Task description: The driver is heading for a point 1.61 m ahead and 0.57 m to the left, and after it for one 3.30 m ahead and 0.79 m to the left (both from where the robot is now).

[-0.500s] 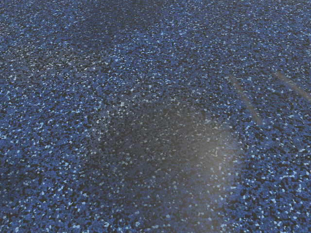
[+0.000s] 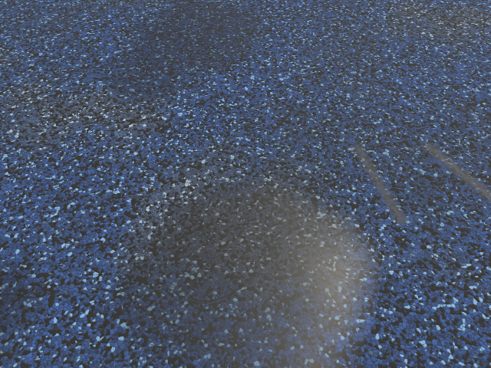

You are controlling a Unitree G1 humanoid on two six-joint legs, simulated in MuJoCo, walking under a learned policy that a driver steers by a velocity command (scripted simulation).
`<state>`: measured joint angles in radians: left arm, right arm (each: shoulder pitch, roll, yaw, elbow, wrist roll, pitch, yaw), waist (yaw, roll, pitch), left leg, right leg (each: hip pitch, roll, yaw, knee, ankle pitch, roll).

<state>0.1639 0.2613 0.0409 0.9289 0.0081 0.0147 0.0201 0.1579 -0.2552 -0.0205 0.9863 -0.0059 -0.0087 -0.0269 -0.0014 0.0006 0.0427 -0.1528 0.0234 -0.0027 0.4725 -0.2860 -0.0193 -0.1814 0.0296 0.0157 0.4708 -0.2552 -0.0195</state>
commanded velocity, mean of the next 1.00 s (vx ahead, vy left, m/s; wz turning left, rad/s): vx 0.28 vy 0.00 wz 0.01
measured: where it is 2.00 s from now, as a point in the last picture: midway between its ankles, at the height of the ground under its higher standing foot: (208, 270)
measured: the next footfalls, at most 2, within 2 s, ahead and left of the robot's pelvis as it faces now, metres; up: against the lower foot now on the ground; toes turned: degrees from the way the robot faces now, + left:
right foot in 0.90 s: +0.42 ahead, -0.09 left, +0.00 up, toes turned +0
left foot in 1.46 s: +0.68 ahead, +0.19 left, +0.00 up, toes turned +20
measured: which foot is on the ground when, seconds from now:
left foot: down 0.00-0.90, up 0.92-1.00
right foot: down 0.00-0.50, up 0.52-0.88, down 0.90-1.00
